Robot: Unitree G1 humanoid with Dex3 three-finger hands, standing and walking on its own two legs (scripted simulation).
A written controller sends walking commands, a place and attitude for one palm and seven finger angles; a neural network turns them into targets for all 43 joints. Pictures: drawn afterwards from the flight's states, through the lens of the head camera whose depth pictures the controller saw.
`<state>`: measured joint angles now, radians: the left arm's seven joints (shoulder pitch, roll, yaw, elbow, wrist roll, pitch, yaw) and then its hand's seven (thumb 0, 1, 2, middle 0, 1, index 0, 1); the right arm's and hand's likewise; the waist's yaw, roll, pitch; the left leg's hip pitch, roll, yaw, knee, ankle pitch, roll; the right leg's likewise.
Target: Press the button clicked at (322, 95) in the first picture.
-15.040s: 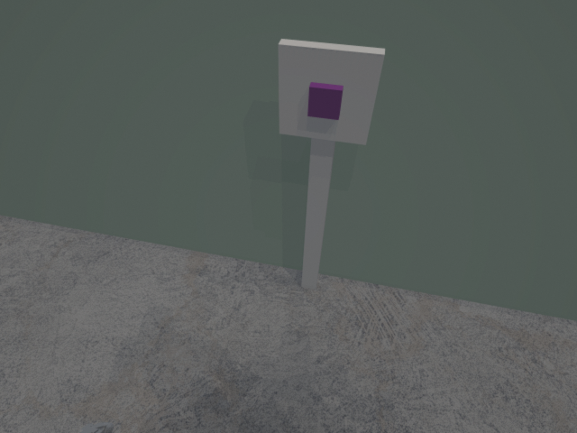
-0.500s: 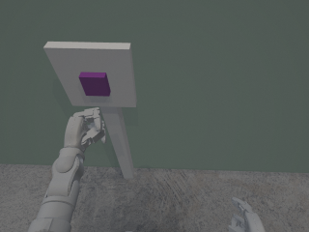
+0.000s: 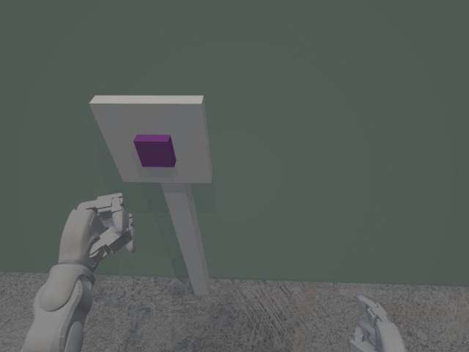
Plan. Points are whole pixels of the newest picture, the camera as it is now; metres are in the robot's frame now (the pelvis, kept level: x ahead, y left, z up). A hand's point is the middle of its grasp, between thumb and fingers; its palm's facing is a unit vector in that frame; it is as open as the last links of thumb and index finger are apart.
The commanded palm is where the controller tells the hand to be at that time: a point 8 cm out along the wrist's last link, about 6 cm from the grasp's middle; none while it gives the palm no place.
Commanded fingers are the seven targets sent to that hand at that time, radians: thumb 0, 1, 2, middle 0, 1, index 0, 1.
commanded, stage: draw the hand back to the body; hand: left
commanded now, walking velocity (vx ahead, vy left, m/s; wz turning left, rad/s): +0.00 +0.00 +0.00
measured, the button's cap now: (156, 150) +0.48 +0.19 +0.10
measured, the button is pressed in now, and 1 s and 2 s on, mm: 0 0 0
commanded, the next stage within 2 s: step back with the hand held close in 0.96 s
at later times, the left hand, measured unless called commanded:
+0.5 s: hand (68, 249) +0.21 +0.23 +0.16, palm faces +0.32 -0.88 -0.34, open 3.1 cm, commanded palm +0.16 +0.28 +0.18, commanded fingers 0.00 0.90 0.90 -1.30 -1.50 -1.30 -1.50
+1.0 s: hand (44, 258) +0.19 +0.24 +0.17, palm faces +0.38 -0.84 -0.37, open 3.1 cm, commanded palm +0.14 +0.29 +0.19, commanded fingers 0.00 0.90 0.90 -1.30 -1.50 -1.30 -1.50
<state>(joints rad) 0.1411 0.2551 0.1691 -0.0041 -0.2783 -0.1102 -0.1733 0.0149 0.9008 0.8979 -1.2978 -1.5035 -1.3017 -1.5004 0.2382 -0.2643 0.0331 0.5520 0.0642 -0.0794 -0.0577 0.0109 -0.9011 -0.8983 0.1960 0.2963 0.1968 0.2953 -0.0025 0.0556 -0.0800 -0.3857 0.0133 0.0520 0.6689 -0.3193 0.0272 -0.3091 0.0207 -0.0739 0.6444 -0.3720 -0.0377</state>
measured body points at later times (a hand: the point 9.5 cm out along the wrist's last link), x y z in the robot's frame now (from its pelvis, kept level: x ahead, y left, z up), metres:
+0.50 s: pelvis +0.01 +0.01 +0.02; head -0.01 -0.02 +0.47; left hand +0.19 +0.27 +0.18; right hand +0.20 -0.21 -0.06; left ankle +0.02 +0.10 -0.72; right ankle -0.02 -0.09 -0.72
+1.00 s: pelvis +0.01 +0.01 +0.02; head -0.01 -0.01 +0.47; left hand +0.17 +0.29 +0.19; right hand +0.21 -0.21 -0.06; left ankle +0.02 +0.10 -0.72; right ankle -0.02 -0.09 -0.72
